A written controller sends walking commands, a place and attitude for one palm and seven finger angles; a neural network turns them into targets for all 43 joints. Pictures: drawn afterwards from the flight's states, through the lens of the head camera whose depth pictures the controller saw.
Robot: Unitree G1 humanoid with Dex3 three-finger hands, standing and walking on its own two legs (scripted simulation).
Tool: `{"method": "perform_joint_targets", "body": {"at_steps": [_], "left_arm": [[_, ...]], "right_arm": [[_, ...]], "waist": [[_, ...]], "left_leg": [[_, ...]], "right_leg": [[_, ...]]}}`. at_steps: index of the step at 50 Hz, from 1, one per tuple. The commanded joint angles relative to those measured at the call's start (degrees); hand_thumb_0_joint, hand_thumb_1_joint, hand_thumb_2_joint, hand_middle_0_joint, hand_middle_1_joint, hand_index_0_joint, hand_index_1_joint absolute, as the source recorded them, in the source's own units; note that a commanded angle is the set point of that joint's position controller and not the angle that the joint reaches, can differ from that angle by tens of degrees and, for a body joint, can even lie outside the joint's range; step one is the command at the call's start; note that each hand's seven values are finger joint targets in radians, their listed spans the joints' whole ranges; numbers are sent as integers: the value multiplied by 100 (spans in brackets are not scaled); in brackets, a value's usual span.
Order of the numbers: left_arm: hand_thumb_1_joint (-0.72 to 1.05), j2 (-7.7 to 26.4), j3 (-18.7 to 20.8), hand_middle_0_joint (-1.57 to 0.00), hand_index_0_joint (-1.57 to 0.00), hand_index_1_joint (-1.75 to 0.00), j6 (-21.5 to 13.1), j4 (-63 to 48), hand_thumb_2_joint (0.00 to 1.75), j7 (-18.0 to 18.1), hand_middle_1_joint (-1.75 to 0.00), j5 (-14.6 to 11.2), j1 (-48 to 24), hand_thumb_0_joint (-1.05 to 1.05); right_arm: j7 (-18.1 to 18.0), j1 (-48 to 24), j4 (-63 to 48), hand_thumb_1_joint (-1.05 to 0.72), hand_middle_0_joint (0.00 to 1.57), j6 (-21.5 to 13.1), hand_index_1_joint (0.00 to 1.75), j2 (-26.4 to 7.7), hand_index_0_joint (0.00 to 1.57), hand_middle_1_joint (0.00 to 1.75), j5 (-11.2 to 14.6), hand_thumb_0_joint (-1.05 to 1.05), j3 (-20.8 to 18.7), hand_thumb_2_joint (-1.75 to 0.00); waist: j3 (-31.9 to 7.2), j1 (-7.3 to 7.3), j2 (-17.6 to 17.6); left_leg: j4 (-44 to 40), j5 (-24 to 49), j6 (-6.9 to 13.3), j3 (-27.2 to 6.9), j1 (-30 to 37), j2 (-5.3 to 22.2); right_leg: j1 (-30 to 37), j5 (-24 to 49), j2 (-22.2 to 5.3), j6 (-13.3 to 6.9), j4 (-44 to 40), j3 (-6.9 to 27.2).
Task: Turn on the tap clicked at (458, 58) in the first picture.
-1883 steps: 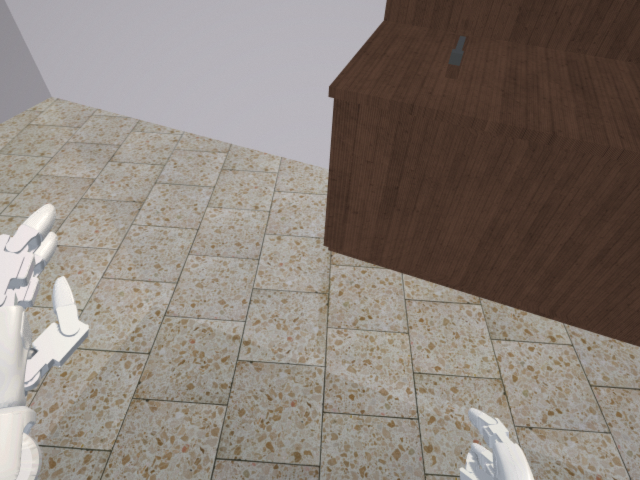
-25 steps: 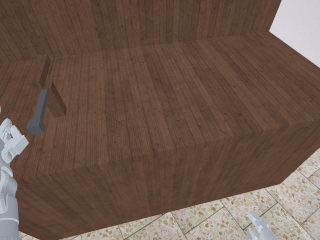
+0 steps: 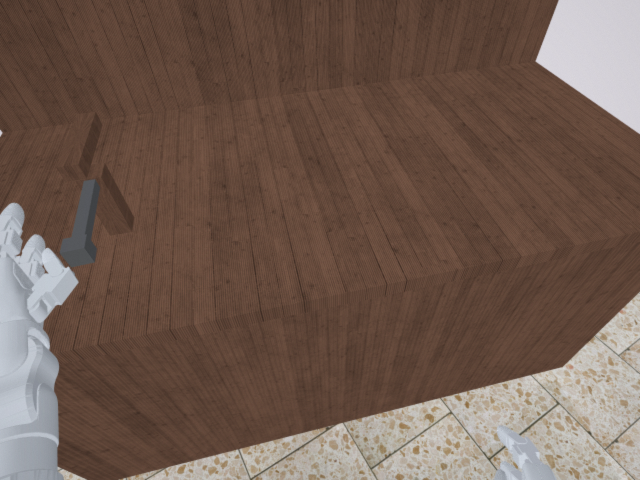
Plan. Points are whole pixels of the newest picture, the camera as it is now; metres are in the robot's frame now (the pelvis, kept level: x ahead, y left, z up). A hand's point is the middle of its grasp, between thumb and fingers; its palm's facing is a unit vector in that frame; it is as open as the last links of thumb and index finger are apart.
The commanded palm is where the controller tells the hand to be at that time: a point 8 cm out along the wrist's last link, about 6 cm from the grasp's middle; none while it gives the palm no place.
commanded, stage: push the lever round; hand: left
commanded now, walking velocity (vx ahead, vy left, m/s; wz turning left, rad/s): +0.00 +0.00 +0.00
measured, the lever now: (79, 250) +0.35 +0.33 +0.12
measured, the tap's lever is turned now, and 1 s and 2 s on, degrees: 3 32 59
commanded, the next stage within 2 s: none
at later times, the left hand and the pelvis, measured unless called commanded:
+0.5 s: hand (111, 263) +0.33 +0.28 +0.12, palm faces +0.60 -0.80 -0.05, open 7.7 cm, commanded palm +0.29 +0.30 +0.11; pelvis +0.00 +0.00 +0.00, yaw +0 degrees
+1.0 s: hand (148, 246) +0.36 +0.25 +0.12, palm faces +0.69 -0.72 -0.05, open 7.7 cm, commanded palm +0.31 +0.27 +0.11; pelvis +0.00 +0.00 +0.00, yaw +0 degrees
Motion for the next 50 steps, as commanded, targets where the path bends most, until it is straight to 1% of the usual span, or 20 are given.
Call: {"method": "perform_joint_targets", "body": {"at_steps": [1,6,9,12,16,17,18,20,22,25,31,32,35,37,38,44,45,48,49,50], "left_arm": [[90,1539,237,-15,-15,-15,-411,-1336,90,103,-15,-6,-1683,0],[90,1163,-151,-15,-15,-15,-382,-1614,90,407,-15,105,-2015,0],[90,1247,-24,-15,-15,-15,-330,-1439,90,621,-15,165,-1927,0],[90,1044,-251,-15,-15,-15,-320,-1655,90,799,-15,270,-2244,0],[90,818,-449,-15,-15,-15,-275,-1663,90,1048,-15,350,-2306,0],[90,989,-236,-15,-15,-15,-274,-1686,90,1145,-15,399,-2168,0],[90,747,-442,-15,-15,-15,-261,-1726,90,1188,-15,401,-2128,0],[90,621,-595,-15,-15,-15,-248,-1804,90,1295,-15,454,-2374,0],[90,591,-580,-15,-15,-15,-224,-1795,90,1439,-15,515,-2247,0],[90,401,-765,-15,-15,-15,-162,-1742,90,1638,-15,573,-2445,0],[90,171,-887,-15,-15,-15,-41,-1761,90,2029,-15,703,-2532,0],[90,397,-635,-15,-15,-15,-15,-1705,90,2117,-15,743,-2443,0],[90,67,-960,-15,-15,-15,77,-1696,90,2258,-15,821,-2611,0],[90,190,-794,-15,-15,-15,111,-1695,90,2396,-15,888,-2553,0],[90,-39,-1046,-15,-15,-15,114,-1783,90,2429,-15,902,-2705,0],[90,-103,-988,-15,-15,-15,167,-1695,90,2720,-15,970,-2673,0],[90,-234,-1114,-15,-15,-15,192,-1723,90,2750,-15,1004,-2633,0],[90,-347,-1225,-15,-15,-15,238,-1731,90,2905,-15,1081,-2840,0],[90,-210,-1047,-15,-15,-15,258,-1657,90,2963,-15,1087,-2723,0],[90,-329,-1173,-15,-15,-15,299,-1597,90,2980,-15,1092,-2768,0]], "right_arm": [[-82,-492,-802,-90,20,-312,30,-727,20,30,24,0,-268,-90],[-70,-577,-789,-90,20,-332,30,-690,20,30,3,0,-241,-90],[-78,-582,-757,-90,20,-302,30,-716,20,30,-12,0,-264,-90],[-77,-641,-743,-90,20,-278,30,-672,20,30,-20,0,-238,-90],[-62,-663,-755,-90,20,-249,30,-665,20,30,-74,0,-245,-90],[-61,-661,-743,-90,20,-226,30,-670,20,30,-82,0,-262,-90],[-40,-697,-782,-90,20,-208,30,-642,20,30,-85,0,-257,-90],[-20,-722,-765,-90,20,-179,30,-627,20,30,-91,0,-240,-90],[-11,-761,-763,-90,20,-159,30,-620,20,30,-105,0,-244,-90],[-5,-820,-769,-90,20,-114,30,-604,20,30,-120,0,-231,-90],[30,-885,-798,-90,20,-7,30,-574,20,30,-163,0,-248,-90],[26,-879,-765,-90,20,28,30,-581,20,30,-170,0,-254,-90],[46,-940,-798,-90,20,104,30,-544,20,30,-177,0,-245,-90],[53,-930,-773,-90,20,141,30,-556,20,30,-191,0,-262,-90],[65,-959,-792,-90,20,154,30,-531,20,30,-192,0,-254,-90],[81,-939,-771,-90,20,256,30,-523,20,30,-226,0,-309,-90],[92,-977,-789,-90,20,271,30,-506,20,30,-228,0,-307,-90],[113,-973,-747,-90,20,307,30,-496,20,30,-242,0,-306,-90],[108,-948,-742,-90,20,335,30,-507,20,30,-254,0,-325,-90],[102,-991,-757,-90,20,351,30,-504,20,30,-259,0,-314,-90]], "waist": [[-1009,-39,22],[-993,-100,245],[-1010,-80,-131],[-1058,-102,105],[-1191,-115,-5],[-1289,-38,-52],[-1316,-64,-25],[-1287,-102,100],[-1192,-51,98],[-1144,-109,-21],[-1271,-78,-197],[-1297,-25,-158],[-1266,-77,-108],[-1287,-26,-68],[-1297,-100,-3],[-1513,-50,-367],[-1488,-41,-153],[-1382,-99,-119],[-1465,-39,-285],[-1394,-77,-370]], "left_leg": [[-455,757,278,35,500,-161],[-480,636,257,-10,597,-164],[-460,622,273,2,500,-157],[-471,599,257,7,602,-160],[-449,692,249,3,632,-172],[-437,815,249,4,635,-160],[-425,860,243,17,665,-166],[-429,871,217,11,691,-164],[-446,847,215,-2,672,-151],[-468,717,212,-9,634,-150],[-437,899,209,46,656,-152],[-444,947,205,44,639,-141],[-446,970,192,72,640,-142],[-453,1001,191,61,636,-134],[-436,1007,188,76,677,-137],[-387,1254,191,110,688,-128],[-378,1284,189,142,705,-138],[-374,1306,188,120,737,-126],[-385,1317,189,111,691,-127],[-369,1283,207,136,646,-140]], "right_leg": [[270,1125,-110,207,-599,311],[148,951,-123,184,-604,297],[218,957,-125,208,-619,307],[175,905,-143,192,-611,305],[237,1020,-147,194,-574,295],[342,1128,-143,187,-543,283],[338,1182,-150,196,-537,285],[280,1185,-152,182,-514,266],[272,1116,-144,172,-535,259],[221,989,-151,177,-565,266],[340,1179,-166,194,-554,265],[404,1218,-166,185,-550,276],[380,1239,-178,186,-548,264],[416,1217,-165,166,-557,266],[382,1240,-182,174,-554,277],[583,1579,-191,191,-525,275],[561,1602,-198,184,-526,286],[492,1602,-208,179,-542,282],[589,1613,-197,172,-544,276],[570,1640,-214,199,-570,296]]}}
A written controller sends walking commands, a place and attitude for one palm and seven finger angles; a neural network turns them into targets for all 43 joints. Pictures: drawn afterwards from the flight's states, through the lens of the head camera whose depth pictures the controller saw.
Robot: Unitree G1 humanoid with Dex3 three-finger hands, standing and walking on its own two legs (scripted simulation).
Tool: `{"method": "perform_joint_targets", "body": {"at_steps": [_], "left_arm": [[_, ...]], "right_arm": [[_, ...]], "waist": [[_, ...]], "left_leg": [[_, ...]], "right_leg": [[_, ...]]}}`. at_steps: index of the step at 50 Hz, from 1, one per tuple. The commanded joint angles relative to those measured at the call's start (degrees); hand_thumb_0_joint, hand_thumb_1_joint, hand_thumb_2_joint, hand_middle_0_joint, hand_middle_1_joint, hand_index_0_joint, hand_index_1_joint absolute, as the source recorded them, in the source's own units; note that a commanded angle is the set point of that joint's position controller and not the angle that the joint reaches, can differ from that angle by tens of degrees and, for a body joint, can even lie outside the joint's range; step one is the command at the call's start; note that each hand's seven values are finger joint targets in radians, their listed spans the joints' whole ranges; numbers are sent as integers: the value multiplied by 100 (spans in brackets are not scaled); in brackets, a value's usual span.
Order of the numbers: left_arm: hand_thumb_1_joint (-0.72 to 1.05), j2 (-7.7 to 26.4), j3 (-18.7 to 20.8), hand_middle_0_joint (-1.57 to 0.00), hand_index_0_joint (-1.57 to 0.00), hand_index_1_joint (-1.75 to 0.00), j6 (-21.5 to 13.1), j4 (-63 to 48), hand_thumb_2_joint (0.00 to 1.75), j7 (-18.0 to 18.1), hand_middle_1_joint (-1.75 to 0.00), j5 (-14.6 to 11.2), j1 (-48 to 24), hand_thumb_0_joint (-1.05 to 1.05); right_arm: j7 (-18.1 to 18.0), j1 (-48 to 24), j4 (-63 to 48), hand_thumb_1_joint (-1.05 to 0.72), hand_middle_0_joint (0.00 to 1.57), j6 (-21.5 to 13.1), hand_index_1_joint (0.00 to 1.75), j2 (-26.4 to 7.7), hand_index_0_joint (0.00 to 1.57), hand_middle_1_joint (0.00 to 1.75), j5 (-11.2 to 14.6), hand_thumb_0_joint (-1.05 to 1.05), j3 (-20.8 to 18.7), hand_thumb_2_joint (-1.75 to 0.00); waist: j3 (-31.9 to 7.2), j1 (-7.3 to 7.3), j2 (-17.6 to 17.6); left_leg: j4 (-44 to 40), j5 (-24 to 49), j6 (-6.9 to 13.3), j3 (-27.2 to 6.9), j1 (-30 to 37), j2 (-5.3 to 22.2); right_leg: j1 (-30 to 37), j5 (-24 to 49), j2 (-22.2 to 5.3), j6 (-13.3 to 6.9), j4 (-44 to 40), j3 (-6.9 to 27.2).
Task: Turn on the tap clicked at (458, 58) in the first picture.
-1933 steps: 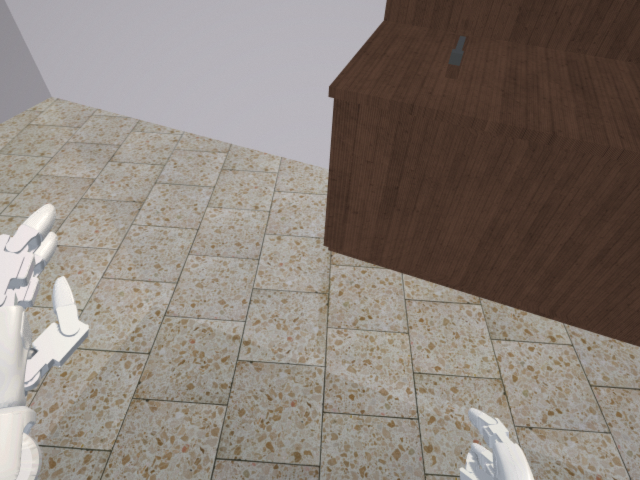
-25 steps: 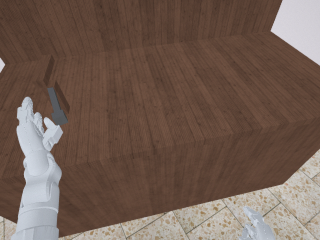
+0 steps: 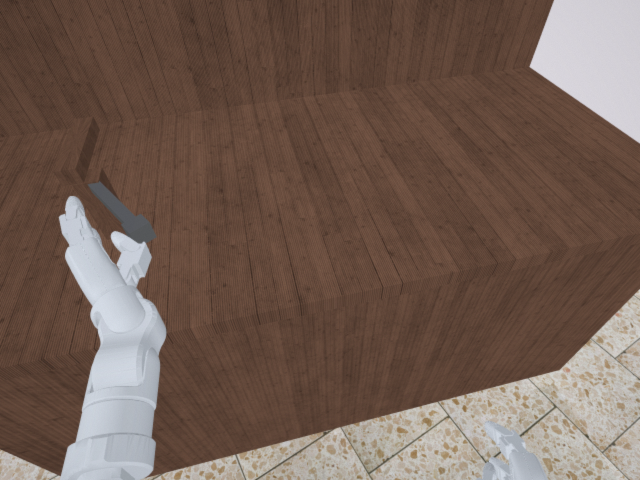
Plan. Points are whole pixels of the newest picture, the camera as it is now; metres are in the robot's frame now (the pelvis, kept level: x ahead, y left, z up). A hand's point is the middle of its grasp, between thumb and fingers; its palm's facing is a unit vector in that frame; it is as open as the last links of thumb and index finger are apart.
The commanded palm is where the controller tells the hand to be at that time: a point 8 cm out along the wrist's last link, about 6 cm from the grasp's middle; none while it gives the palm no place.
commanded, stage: push the lever round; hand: left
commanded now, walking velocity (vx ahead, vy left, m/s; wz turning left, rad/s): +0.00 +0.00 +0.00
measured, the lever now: (139, 230) +0.39 +0.27 +0.12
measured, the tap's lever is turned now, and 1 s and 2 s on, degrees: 32 59 78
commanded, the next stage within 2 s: lift the hand up off the lever in 1.56 s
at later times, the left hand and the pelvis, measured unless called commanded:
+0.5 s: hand (165, 236) +0.38 +0.23 +0.12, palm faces +0.76 -0.65 -0.04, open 7.7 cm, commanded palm +0.34 +0.25 +0.11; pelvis +0.00 +0.00 +0.00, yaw +0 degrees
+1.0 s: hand (190, 215) +0.42 +0.21 +0.11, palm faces +0.81 -0.57 -0.09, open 7.6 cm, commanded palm +0.38 +0.22 +0.11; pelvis +0.00 +0.00 +0.00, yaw +0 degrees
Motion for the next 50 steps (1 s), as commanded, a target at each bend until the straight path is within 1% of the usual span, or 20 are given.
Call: {"method": "perform_joint_targets", "body": {"at_steps": [1,6,7,11,14,18,21,24,25,27,29,32,34,37,40,41,42,45,47,50], "left_arm": [[90,971,25,-15,-15,-15,-290,-1211,90,165,-15,197,-2118,0],[90,710,-205,-15,-15,-15,-261,-1140,90,345,-15,289,-2395,0],[90,890,9,-15,-15,-15,-261,-1100,90,413,-15,296,-2480,0],[90,625,-215,-15,-15,-15,-238,-1011,90,547,-15,362,-2656,0],[90,638,-101,-15,-15,-15,-226,-912,90,683,-15,400,-2578,0],[90,429,-281,-15,-15,-15,-194,-735,90,855,-15,475,-2979,0],[90,499,-187,-15,-15,-15,-172,-453,90,974,-15,495,-3236,0],[90,548,-95,-15,-15,-15,-195,-389,90,1095,-15,558,-3453,0],[90,427,-182,-15,-15,-15,-189,-326,90,1130,-15,583,-3496,0],[90,548,-6,-15,-15,-15,-164,-103,90,1218,-15,627,-3505,0],[90,277,-241,-15,-15,-15,-191,-79,90,1287,-15,657,-3728,0],[90,481,25,-15,-15,-15,-193,264,90,1426,-15,690,-3942,0],[90,327,-128,-15,-15,-15,-216,245,90,1490,-15,719,-4167,0],[90,394,73,-15,-15,-15,-214,360,90,1640,-15,812,-4166,0],[90,205,-54,-15,-15,-15,-154,565,90,1736,-15,847,-4296,0],[90,223,-33,-15,-15,-15,-131,674,90,1777,-15,865,-4404,0],[90,440,239,-15,-15,-15,-127,665,90,1822,-15,884,-4324,0],[90,50,-144,-15,-15,-15,-91,812,90,1903,-15,940,-4719,0],[90,278,153,-15,-15,-15,-51,1112,90,2008,-15,986,-4753,0],[90,159,3,-15,-15,-15,-74,1126,90,2054,-15,1030,-5125,0]], "right_arm": [[-75,-641,-815,-90,20,-213,30,-643,20,30,9,0,-231,-90],[-70,-692,-761,-90,20,-181,30,-610,20,30,-18,0,-233,-90],[-85,-668,-724,-90,20,-167,30,-623,20,30,-20,0,-246,-90],[-62,-701,-726,-90,20,-135,30,-570,20,30,-43,0,-250,-90],[-28,-677,-706,-90,20,-108,30,-563,20,30,-64,0,-279,-90],[2,-715,-658,-90,20,-86,30,-534,20,30,-81,0,-270,-90],[4,-703,-604,-90,20,-64,30,-540,20,30,-97,0,-271,-90],[18,-707,-581,-90,20,-37,30,-521,20,30,-114,0,-286,-90],[37,-680,-571,-90,20,-37,30,-501,20,30,-134,0,-286,-90],[55,-640,-507,-90,20,-10,30,-523,20,30,-143,0,-305,-90],[93,-627,-530,-90,20,-25,30,-498,20,30,-172,0,-312,-90],[101,-567,-432,-90,20,-6,30,-533,20,30,-197,0,-322,-90],[135,-559,-450,-90,20,-9,30,-508,20,30,-211,0,-333,-90],[188,-465,-400,-90,20,19,30,-517,20,30,-262,0,-381,-90],[264,-414,-393,-90,20,49,30,-499,20,30,-284,0,-387,-90],[276,-369,-376,-90,20,56,30,-511,20,30,-289,0,-380,-90],[274,-373,-361,-90,20,77,30,-538,20,30,-289,0,-416,-90],[338,-360,-329,-90,20,72,30,-499,20,30,-311,0,-403,-90],[341,-286,-253,-90,20,67,30,-548,20,30,-339,0,-425,-90],[375,-221,-256,-90,20,79,30,-521,20,30,-361,0,-421,-90]], "waist": [[-1297,-63,-322],[-1266,-104,-159],[-1284,-86,-297],[-1432,-88,-239],[-1500,-36,-196],[-1348,-110,-211],[-1291,-139,-455],[-1499,-115,-237],[-1508,-124,-245],[-1472,-121,-286],[-1531,-167,-239],[-1442,-182,-403],[-1623,-227,-302],[-1827,-152,-195],[-1847,-210,-270],[-1781,-237,-392],[-1851,-157,-301],[-1744,-298,-285],[-1677,-266,-420],[-1861,-361,-336]], "left_leg": [[-307,1208,223,126,553,-111],[-324,1127,220,123,618,-119],[-349,1115,223,91,594,-113],[-324,1224,203,131,631,-116],[-305,1338,193,129,651,-113],[-355,1172,171,101,612,-90],[-355,1017,191,98,500,-93],[-340,1043,177,128,531,-101],[-334,1072,169,119,522,-102],[-329,1073,160,91,472,-85],[-279,1087,166,116,500,-94],[-306,929,166,80,364,-84],[-241,977,162,121,398,-87],[-183,1310,121,98,454,-70],[-99,1377,125,149,377,-71],[-92,1365,130,143,318,-70],[-106,1407,120,123,304,-62],[-70,1281,112,139,285,-53],[-91,1174,120,106,157,-62],[17,1263,142,166,214,-63]], "right_leg": [[502,1594,-199,210,-606,276],[395,1420,-199,194,-650,283],[444,1400,-193,193,-665,285],[508,1557,-219,189,-628,283],[545,1629,-211,173,-602,263],[387,1327,-203,163,-635,226],[354,1183,-207,176,-702,247],[396,1174,-217,161,-667,253],[379,1199,-209,157,-640,230],[344,1160,-195,148,-641,208],[282,1172,-194,149,-607,201],[215,987,-177,155,-641,188],[205,1039,-192,159,-594,198],[242,1296,-155,117,-465,135],[199,1422,-168,135,-417,126],[190,1447,-170,140,-417,120],[237,1435,-154,121,-402,121],[5,1246,-152,129,-390,88],[-45,1116,-127,131,-396,72],[-71,1287,-152,145,-351,119]]}}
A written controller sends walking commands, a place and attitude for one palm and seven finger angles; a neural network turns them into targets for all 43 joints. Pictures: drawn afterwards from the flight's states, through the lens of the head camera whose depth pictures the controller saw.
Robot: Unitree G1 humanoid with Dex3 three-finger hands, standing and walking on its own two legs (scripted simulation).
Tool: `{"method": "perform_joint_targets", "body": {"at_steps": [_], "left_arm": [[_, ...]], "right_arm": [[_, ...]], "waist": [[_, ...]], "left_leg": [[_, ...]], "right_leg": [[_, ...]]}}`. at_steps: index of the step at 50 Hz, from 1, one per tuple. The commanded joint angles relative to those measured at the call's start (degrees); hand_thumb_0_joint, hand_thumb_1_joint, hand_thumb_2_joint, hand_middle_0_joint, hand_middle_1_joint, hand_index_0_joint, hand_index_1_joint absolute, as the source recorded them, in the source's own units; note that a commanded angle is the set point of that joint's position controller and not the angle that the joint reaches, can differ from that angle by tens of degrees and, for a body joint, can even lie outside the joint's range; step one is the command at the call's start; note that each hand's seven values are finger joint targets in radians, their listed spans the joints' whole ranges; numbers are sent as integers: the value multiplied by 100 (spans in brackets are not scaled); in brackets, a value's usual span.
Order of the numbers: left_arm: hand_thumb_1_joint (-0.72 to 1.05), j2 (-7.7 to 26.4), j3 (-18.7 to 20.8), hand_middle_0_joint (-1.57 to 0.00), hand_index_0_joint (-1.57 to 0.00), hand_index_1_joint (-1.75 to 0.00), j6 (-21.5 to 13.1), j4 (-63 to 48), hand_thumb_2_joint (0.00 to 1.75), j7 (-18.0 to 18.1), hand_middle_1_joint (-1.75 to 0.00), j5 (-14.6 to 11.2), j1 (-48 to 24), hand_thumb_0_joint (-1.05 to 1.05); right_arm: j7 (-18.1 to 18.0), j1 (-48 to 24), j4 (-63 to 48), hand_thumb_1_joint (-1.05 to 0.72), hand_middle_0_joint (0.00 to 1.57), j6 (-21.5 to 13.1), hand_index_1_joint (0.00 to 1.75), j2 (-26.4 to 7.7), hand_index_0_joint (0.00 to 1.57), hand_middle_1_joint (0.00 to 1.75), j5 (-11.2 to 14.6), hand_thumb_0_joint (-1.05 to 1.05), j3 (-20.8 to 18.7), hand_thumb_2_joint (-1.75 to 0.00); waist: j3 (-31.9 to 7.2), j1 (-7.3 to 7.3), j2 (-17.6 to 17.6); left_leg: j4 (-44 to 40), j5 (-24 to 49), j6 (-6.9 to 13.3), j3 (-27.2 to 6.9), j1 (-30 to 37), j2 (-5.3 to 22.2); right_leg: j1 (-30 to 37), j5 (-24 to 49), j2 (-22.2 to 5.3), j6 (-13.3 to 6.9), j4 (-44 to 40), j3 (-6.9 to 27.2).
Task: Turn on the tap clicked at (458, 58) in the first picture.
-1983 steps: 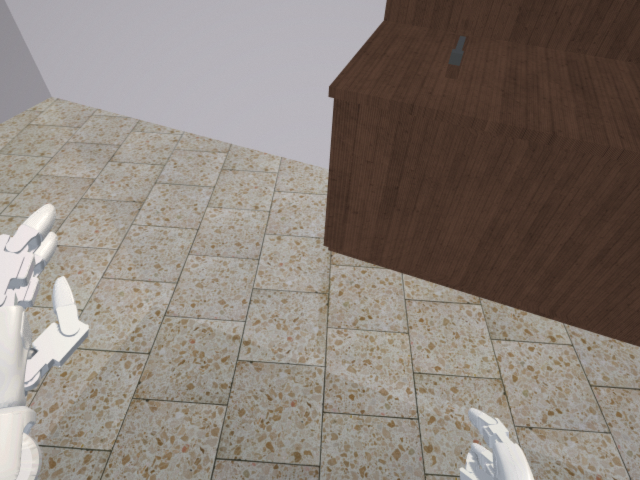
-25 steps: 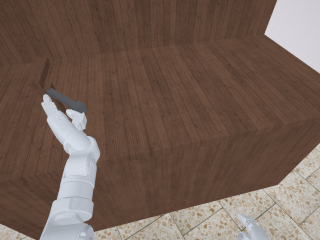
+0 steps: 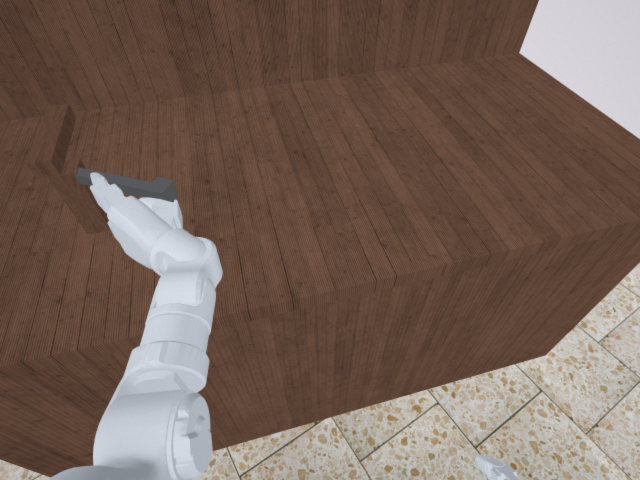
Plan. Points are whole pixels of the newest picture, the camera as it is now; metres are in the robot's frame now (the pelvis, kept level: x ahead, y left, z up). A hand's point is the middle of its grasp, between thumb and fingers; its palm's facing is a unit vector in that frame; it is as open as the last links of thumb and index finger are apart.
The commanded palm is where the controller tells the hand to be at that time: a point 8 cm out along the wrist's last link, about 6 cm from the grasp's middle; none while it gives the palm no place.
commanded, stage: push the lever round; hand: left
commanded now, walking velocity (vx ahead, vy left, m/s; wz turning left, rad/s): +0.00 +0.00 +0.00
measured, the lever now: (162, 192) +0.45 +0.23 +0.12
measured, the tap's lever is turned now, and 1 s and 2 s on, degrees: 59 78 78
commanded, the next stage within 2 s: lift the hand up off the lever in 0.56 s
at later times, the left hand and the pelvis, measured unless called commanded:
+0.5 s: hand (185, 196) +0.45 +0.20 +0.12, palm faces +0.82 -0.56 -0.10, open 7.7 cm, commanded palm +0.41 +0.22 +0.12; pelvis +0.00 -0.01 +0.00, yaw +0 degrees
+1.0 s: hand (182, 179) +0.47 +0.21 +0.13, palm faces +0.83 -0.56 -0.08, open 7.8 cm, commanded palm +0.41 +0.22 +0.13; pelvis +0.01 +0.00 +0.00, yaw -1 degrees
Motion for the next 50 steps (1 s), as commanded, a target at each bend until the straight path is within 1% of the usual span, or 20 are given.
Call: {"method": "perform_joint_targets", "body": {"at_steps": [1,2,5,7,10,12,15,17,18,22,26,27,31,33,34,37,39,42,47,50], "left_arm": [[90,847,-110,-15,-15,-15,-283,-926,90,90,-15,289,-2811,0],[90,1141,178,-15,-15,-15,-306,-933,90,115,-15,329,-2762,0],[90,845,-101,-15,-15,-15,-334,-985,90,95,-15,385,-2892,0],[90,1052,139,-15,-15,-15,-308,-791,90,114,-15,419,-2751,0],[90,883,-70,-15,-15,-15,-346,-814,90,87,-15,403,-3034,0],[90,1207,269,-15,-15,-15,-367,-753,90,108,-15,400,-2952,0],[90,954,6,-15,-15,-15,-403,-832,90,68,-15,407,-3022,0],[90,1201,217,-15,-15,-15,-409,-678,90,76,-15,458,-3052,0],[90,1087,65,-15,-15,-15,-404,-630,90,62,-15,452,-3201,0],[90,1423,328,-15,-15,-15,-456,-445,90,69,-15,466,-3376,0],[90,1466,295,-15,-15,-15,-518,-182,90,48,-15,486,-3626,0],[90,1718,504,-15,-15,-15,-540,-140,90,58,-15,528,-3650,0],[90,1508,295,-15,-15,-15,-619,59,90,86,-15,581,-3979,0],[90,1752,527,-15,-15,-15,-671,131,90,110,-15,600,-3935,0],[90,1551,391,-15,-15,-15,-690,43,90,100,-15,563,-3944,0],[90,1660,517,-15,-15,-15,-711,68,90,108,-15,576,-3840,0],[90,1499,346,-15,-15,-15,-697,24,90,99,-15,551,-3944,0],[90,1933,760,-15,-15,-15,-670,3,90,105,-15,539,-3700,0],[90,1792,605,-15,-15,-15,-607,-226,90,65,-15,575,-3682,0],[90,1322,222,-15,-15,-15,-535,-399,90,17,-15,501,-3575,0]], "right_arm": [[-30,-244,-665,-90,20,-228,30,-705,20,30,-25,0,-249,-90],[-46,-221,-649,-90,20,-209,30,-735,20,30,-33,0,-264,-90],[9,-116,-690,-90,20,-167,30,-685,20,30,-48,0,-274,-90],[12,-76,-656,-90,20,-142,30,-720,20,30,-56,0,-297,-90],[31,-40,-682,-90,20,-141,30,-705,20,30,-48,0,-282,-90],[6,-6,-672,-90,20,-142,30,-751,20,30,-58,0,-305,-90],[31,39,-702,-90,20,-130,30,-703,20,30,-56,0,-301,-90],[19,72,-631,-90,20,-124,30,-739,20,30,-62,0,-315,-90],[26,50,-649,-90,20,-133,30,-728,20,30,-52,0,-285,-90],[-21,104,-601,-90,20,-141,30,-754,20,30,-59,0,-301,-90],[-23,213,-592,-90,20,-132,30,-745,20,30,-74,0,-280,-90],[-34,254,-562,-90,20,-113,30,-773,20,30,-83,0,-290,-90],[23,374,-549,-90,20,-126,30,-755,20,30,-120,0,-288,-90],[30,471,-547,-90,20,-107,30,-787,20,30,-129,0,-307,-90],[54,471,-580,-90,20,-112,30,-765,20,30,-134,0,-317,-90],[79,529,-544,-90,20,-108,30,-796,20,30,-146,0,-342,-90],[111,524,-575,-90,20,-117,30,-773,20,30,-133,0,-321,-90],[85,543,-582,-90,20,-103,30,-829,20,30,-135,0,-353,-90],[105,534,-572,-90,20,-119,30,-813,20,30,-128,0,-355,-90],[155,510,-607,-90,20,-163,30,-782,20,30,-117,0,-346,-90]], "waist": [[-1768,-129,-380],[-1863,-43,-298],[-2016,-111,-208],[-1933,-79,-217],[-1860,-198,-296],[-1909,-125,-347],[-1973,-189,-331],[-1882,-180,-284],[-1760,-246,-283],[-1773,-258,-312],[-1854,-350,-313],[-1945,-295,-184],[-1984,-435,-95],[-2134,-394,-141],[-2205,-407,-161],[-2303,-358,-77],[-2171,-403,-57],[-2225,-274,-235],[-2119,-279,-32],[-2070,-306,30]], "left_leg": [[-224,1315,151,219,746,-58],[-221,1388,147,209,722,-66],[-132,1698,127,238,810,-58],[-109,1696,136,225,727,-51],[-87,1612,162,263,696,-53],[-91,1553,181,258,599,-70],[-64,1655,181,294,659,-71],[-68,1535,184,257,567,-76],[-76,1439,197,280,531,-81],[-92,1187,222,275,392,-97],[-43,1110,238,309,311,-111],[-52,1153,231,273,311,-113],[20,1173,234,289,354,-96],[33,1306,238,264,342,-88],[45,1334,235,276,382,-98],[54,1473,224,257,478,-84],[17,1420,224,279,466,-75],[-27,1458,242,282,374,-75],[-97,1580,229,301,569,-56],[-140,1745,202,300,781,-33]], "right_leg": [[544,1365,-144,162,-552,167],[624,1450,-138,151,-520,179],[655,1829,-142,138,-389,154],[622,1853,-132,142,-382,152],[573,1884,-149,176,-410,176],[671,1913,-151,191,-419,199],[713,2102,-159,201,-389,193],[632,1936,-154,193,-396,198],[544,1858,-164,208,-421,212],[557,1649,-173,233,-483,266],[541,1744,-207,282,-463,316],[561,1704,-194,249,-420,300],[372,1684,-167,254,-379,273],[449,1832,-162,251,-308,261],[459,1859,-136,258,-305,250],[475,1894,-106,226,-279,230],[439,1827,-99,231,-315,222],[701,1986,-104,241,-341,246],[660,1928,-70,196,-378,198],[616,1940,-31,172,-409,150]]}}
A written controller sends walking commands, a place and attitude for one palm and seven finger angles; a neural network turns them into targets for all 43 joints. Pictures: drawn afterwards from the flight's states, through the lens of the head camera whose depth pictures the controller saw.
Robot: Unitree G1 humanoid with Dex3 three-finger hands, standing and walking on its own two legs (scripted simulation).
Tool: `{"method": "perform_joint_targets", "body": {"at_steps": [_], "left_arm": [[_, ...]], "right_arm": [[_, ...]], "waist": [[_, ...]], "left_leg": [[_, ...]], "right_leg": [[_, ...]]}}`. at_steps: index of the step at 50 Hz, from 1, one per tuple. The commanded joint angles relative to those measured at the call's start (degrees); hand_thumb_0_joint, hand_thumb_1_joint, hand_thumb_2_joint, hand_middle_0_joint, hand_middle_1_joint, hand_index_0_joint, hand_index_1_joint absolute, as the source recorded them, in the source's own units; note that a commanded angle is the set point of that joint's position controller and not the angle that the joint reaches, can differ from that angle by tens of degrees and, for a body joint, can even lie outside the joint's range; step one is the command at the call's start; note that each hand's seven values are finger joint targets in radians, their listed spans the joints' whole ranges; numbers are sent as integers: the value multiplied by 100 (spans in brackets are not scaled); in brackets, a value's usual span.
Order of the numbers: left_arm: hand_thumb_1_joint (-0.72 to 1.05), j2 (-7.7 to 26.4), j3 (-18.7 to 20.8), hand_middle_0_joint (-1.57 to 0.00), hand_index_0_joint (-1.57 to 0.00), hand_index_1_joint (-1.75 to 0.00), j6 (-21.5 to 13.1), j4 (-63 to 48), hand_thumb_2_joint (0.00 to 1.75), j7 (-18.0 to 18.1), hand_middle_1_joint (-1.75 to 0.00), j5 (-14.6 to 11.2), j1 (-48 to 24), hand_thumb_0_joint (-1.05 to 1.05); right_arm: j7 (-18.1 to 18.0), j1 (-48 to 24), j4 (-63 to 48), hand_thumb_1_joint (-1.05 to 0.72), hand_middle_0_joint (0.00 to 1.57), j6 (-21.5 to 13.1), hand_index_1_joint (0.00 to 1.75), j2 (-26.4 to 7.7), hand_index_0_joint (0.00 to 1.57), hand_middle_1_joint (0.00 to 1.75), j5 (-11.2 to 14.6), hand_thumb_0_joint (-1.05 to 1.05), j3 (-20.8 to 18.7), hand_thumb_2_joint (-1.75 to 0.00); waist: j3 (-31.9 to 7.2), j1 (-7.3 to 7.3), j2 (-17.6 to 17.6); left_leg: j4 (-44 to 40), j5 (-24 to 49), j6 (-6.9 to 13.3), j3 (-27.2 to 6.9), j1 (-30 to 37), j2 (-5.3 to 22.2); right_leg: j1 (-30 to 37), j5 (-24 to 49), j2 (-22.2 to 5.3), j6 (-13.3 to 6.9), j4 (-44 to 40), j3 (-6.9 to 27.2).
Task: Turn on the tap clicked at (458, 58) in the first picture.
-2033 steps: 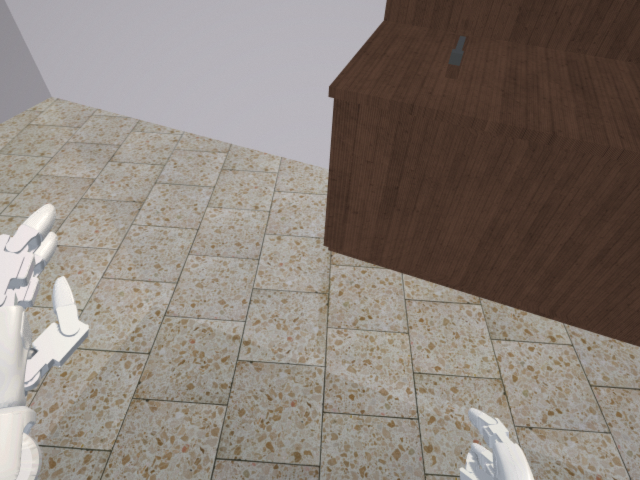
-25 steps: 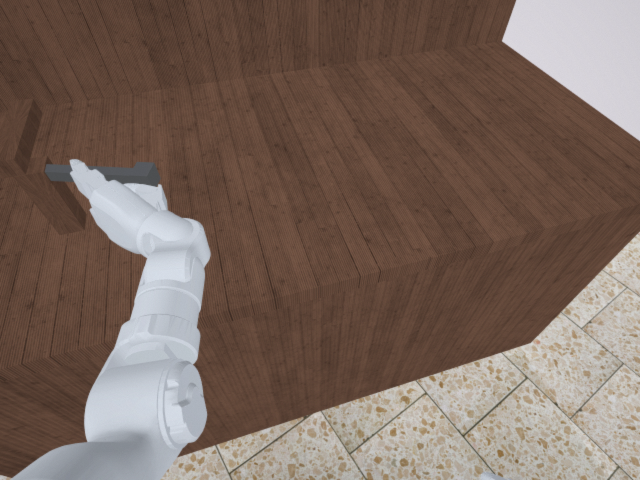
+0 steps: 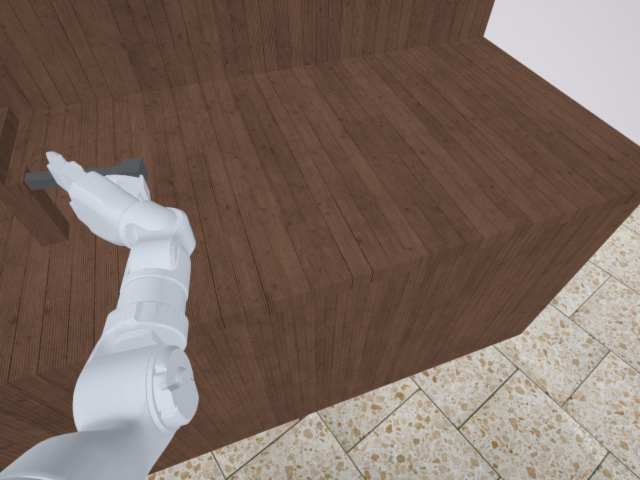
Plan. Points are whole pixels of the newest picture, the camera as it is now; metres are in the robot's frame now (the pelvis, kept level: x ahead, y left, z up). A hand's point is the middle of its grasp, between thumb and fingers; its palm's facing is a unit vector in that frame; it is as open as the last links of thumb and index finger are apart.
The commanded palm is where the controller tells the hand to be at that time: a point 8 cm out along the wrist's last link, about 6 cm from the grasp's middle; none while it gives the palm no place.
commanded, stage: lift the hand up off the lever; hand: left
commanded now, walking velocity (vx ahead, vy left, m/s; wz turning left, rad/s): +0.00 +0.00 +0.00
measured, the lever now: (134, 173) +0.49 +0.24 +0.12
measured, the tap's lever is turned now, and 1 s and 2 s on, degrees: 78 78 78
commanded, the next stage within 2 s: none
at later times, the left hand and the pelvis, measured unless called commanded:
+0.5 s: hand (141, 182) +0.44 +0.21 +0.16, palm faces +0.82 -0.57 -0.08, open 7.8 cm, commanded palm +0.38 +0.22 +0.16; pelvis +0.00 +0.00 +0.01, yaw +1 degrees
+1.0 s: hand (133, 172) +0.44 +0.21 +0.17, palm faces +0.82 -0.56 -0.07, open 7.8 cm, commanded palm +0.38 +0.23 +0.17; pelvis +0.00 -0.01 +0.01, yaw +1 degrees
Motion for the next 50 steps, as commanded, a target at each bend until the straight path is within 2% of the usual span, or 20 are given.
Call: {"method": "perform_joint_targets", "body": {"at_steps": [1,2,5,6,7,13,15,17,19,22,25,27,30,31,32,38,42,45,47,50], "left_arm": [[90,793,-517,-15,-15,-15,-217,-1411,90,-38,-15,162,-2488,0],[90,915,-388,-15,-15,-15,-187,-1407,90,-51,-15,140,-2400,0],[90,655,-545,-15,-15,-15,-64,-1606,90,-100,-15,-18,-2218,0],[90,645,-597,-15,-15,-15,-55,-1744,90,-94,-15,11,-2360,0],[90,722,-488,-15,-15,-15,-57,-1873,90,-66,-15,22,-2309,0],[90,373,-875,-15,-15,-15,113,-2187,90,-17,-15,109,-2409,0],[90,455,-792,-15,-15,-15,186,-2205,90,-9,-15,81,-2452,0],[90,490,-740,-15,-15,-15,246,-2262,90,-3,-15,65,-2448,0],[90,205,-997,-15,-15,-15,319,-2319,90,-1,-15,60,-2511,0],[90,463,-720,-15,-15,-15,487,-2028,90,18,-15,49,-2303,0],[90,264,-897,-15,-15,-15,569,-2185,90,3,-15,-1,-2394,0],[90,526,-646,-15,-15,-15,596,-2120,90,13,-15,-1,-2277,0],[90,469,-761,-15,-15,-15,617,-2173,90,6,-15,15,-2491,0],[90,406,-846,-15,-15,-15,618,-2218,90,3,-15,39,-2591,0],[90,610,-663,-15,-15,-15,609,-2244,90,7,-15,53,-2533,0],[90,641,-766,-15,-15,-15,643,-2193,90,-80,-15,36,-2721,0],[90,821,-607,-15,-15,-15,682,-2264,90,-146,-15,-43,-2624,0],[90,484,-886,-15,-15,-15,724,-2294,90,-160,-15,-68,-2610,0],[90,812,-520,-15,-15,-15,752,-2242,90,-158,-15,-120,-2224,0],[90,705,-667,-15,-15,-15,808,-2447,90,-196,-15,-170,-2349,0]], "right_arm": [[-30,-106,-621,-90,20,-258,30,-771,20,30,45,0,-247,-90],[-50,-120,-604,-90,20,-246,30,-802,20,30,54,0,-254,-90],[-51,-214,-682,-90,20,-256,30,-765,20,30,98,0,-235,-90],[-51,-231,-671,-90,20,-264,30,-773,20,30,92,0,-231,-90],[-55,-285,-658,-90,20,-273,30,-768,20,30,94,0,-241,-90],[-49,-545,-637,-90,20,-327,30,-707,20,30,103,0,-215,-90],[-85,-588,-640,-90,20,-327,30,-702,20,30,104,0,-214,-90],[-119,-668,-637,-90,20,-322,30,-694,20,30,110,0,-213,-90],[-108,-715,-648,-90,20,-338,30,-648,20,30,106,0,-180,-90],[-148,-771,-628,-90,20,-293,30,-679,20,30,120,0,-166,-90],[-156,-832,-690,-90,20,-293,30,-635,20,30,138,0,-139,-90],[-195,-844,-671,-90,20,-280,30,-664,20,30,138,0,-147,-90],[-201,-899,-685,-90,20,-297,30,-629,20,30,160,0,-121,-90],[-203,-912,-676,-90,20,-309,30,-629,20,30,153,0,-109,-90],[-223,-922,-666,-90,20,-311,30,-645,20,30,155,0,-130,-90],[-279,-892,-643,-90,20,-356,30,-657,20,30,179,0,-104,-90],[-322,-880,-648,-90,20,-374,30,-680,20,30,202,0,-116,-90],[-285,-848,-657,-90,20,-421,30,-657,20,30,208,0,-114,-90],[-301,-849,-668,-90,20,-414,30,-704,20,30,216,0,-146,-90],[-309,-907,-700,-90,20,-413,30,-671,20,30,246,0,-127,-90]], "waist": [[-1859,67,-53],[-1834,114,-119],[-1753,150,-247],[-1762,126,-214],[-1766,219,-68],[-1476,182,-62],[-1590,191,-248],[-1639,253,-161],[-1653,229,-38],[-1525,301,-241],[-1605,279,-291],[-1577,351,-367],[-1475,279,-466],[-1462,263,-410],[-1460,327,-322],[-1498,244,-418],[-1652,324,-257],[-1601,267,-279],[-1595,395,-362],[-1569,362,-394]], "left_leg": [[-308,1816,222,231,1107,-130],[-350,1805,220,204,1105,-135],[-438,1852,219,254,1134,-148],[-456,1899,205,236,1213,-131],[-465,1986,197,222,1293,-134],[-561,1921,145,193,1404,-103],[-573,1856,152,200,1399,-115],[-613,1870,134,193,1455,-126],[-607,1969,111,213,1553,-128],[-662,1830,121,209,1405,-147],[-668,1870,135,265,1454,-150],[-696,1841,146,241,1393,-160],[-715,1650,169,270,1320,-156],[-718,1637,175,286,1336,-166],[-738,1607,174,250,1334,-167],[-754,1501,210,275,1303,-187],[-791,1540,213,292,1355,-217],[-800,1645,205,301,1447,-202],[-831,1671,213,294,1395,-204],[-868,1658,210,345,1391,-205]], "right_leg": [[1051,1975,-125,207,-561,68],[1106,1952,-128,200,-581,63],[1284,2102,-142,216,-657,63],[1254,2074,-141,206,-655,45],[1241,2072,-129,180,-650,41],[1095,1802,-138,144,-710,4],[1192,1789,-147,157,-743,27],[1244,1772,-153,147,-760,25],[1202,1838,-161,140,-742,25],[1295,1780,-176,153,-810,28],[1387,1935,-210,179,-845,63],[1457,1951,-209,188,-871,76],[1431,1819,-247,222,-936,107],[1419,1833,-254,225,-947,124],[1417,1741,-234,204,-952,114],[1489,1774,-280,250,-993,175],[1655,1899,-288,257,-1029,206],[1602,1983,-270,250,-1021,152],[1737,2051,-269,259,-1036,150],[1827,2179,-315,291,-1080,192]]}}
